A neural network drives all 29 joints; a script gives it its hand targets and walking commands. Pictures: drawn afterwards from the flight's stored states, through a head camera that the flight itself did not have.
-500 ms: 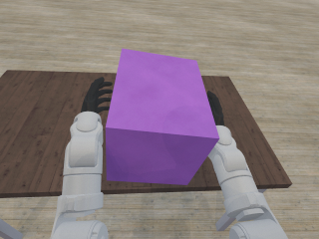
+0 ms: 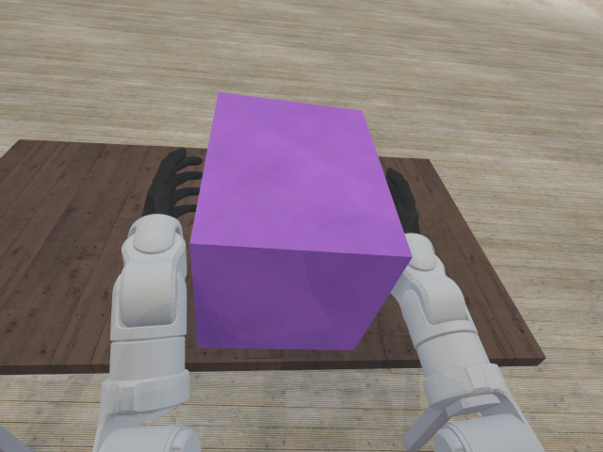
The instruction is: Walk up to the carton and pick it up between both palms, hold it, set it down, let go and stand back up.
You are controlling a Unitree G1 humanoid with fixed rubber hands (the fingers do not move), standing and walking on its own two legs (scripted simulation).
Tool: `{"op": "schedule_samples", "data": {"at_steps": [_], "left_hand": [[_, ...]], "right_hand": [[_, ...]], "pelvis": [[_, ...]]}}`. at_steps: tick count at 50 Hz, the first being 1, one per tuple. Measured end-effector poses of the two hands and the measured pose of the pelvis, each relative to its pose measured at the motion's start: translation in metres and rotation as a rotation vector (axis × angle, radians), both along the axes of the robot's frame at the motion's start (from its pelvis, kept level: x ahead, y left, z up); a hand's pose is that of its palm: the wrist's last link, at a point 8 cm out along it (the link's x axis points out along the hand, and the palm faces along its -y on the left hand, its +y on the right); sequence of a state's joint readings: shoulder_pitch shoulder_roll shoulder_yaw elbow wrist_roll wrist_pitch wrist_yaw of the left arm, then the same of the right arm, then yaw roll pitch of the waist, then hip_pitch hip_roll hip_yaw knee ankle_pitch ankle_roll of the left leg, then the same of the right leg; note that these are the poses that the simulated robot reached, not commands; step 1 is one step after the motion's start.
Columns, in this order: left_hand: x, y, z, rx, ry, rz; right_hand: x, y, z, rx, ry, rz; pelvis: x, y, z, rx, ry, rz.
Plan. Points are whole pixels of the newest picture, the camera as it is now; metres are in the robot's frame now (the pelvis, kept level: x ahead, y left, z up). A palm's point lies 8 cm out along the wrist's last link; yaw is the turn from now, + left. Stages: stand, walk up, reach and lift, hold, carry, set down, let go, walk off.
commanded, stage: hold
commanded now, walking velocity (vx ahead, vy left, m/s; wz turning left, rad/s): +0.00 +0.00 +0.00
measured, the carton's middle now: (285, 220) +0.38 +0.00 +0.15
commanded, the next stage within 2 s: none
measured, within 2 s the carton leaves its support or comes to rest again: neither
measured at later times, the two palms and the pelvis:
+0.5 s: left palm (164, 212) +0.35 +0.15 +0.18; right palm (400, 230) +0.35 -0.14 +0.16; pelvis +0.00 +0.00 +0.00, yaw -1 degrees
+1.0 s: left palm (163, 214) +0.35 +0.15 +0.19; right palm (401, 230) +0.35 -0.14 +0.16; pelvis +0.00 +0.00 +0.00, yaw +0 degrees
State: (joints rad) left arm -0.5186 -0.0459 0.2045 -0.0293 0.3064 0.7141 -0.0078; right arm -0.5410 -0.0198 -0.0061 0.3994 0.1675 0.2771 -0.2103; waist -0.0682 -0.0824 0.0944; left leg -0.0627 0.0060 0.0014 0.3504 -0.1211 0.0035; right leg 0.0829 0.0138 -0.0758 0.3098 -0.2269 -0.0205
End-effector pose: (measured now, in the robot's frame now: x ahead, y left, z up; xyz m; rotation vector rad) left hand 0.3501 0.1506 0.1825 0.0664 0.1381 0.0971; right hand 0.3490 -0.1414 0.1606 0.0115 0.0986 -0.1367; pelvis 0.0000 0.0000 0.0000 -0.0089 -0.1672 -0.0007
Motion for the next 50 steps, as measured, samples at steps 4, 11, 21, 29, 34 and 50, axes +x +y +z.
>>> {"op": "schedule_samples", "data": {"at_steps": [4,11,21,29,34,50], "left_hand": [[-0.001,-0.002,0.002,0.001,0.007,-0.008],[-0.002,-0.005,0.008,0.009,0.000,-0.013],[0.002,-0.003,0.002,0.009,0.026,-0.011],[0.003,0.000,0.002,0.010,0.008,-0.005],[0.003,0.000,0.000,0.006,0.011,-0.004],[-0.002,-0.001,0.003,0.011,0.005,-0.001]], "right_hand": [[-0.002,-0.001,0.000,0.003,0.008,-0.001],[-0.004,-0.004,0.002,0.012,0.000,-0.008],[-0.001,-0.002,-0.004,0.010,0.025,-0.006],[0.004,0.000,0.002,-0.001,0.006,-0.001],[0.004,0.000,0.001,-0.003,0.008,0.000],[0.000,-0.001,0.000,0.007,0.000,0.006]], "pelvis": [[-0.002,0.001,0.000,0.000,-0.009,0.000],[-0.005,0.002,0.000,0.001,-0.006,-0.009],[-0.005,0.002,0.001,0.003,0.006,-0.012],[-0.002,0.001,0.001,0.001,0.017,-0.006],[0.001,0.001,0.001,0.001,0.010,-0.003],[0.005,0.001,0.000,0.003,-0.011,-0.005]]}}
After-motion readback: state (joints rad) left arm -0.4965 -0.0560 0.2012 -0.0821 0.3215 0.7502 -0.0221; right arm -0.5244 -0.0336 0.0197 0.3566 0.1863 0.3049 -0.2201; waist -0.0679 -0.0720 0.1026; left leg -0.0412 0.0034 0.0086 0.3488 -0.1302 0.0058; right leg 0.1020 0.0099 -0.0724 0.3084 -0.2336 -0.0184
